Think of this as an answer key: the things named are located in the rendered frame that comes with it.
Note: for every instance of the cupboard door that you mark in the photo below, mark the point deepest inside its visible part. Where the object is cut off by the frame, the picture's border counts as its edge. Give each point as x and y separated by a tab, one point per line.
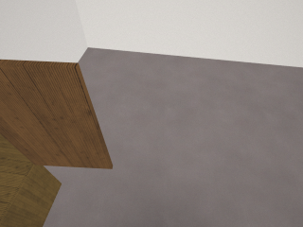
47	114

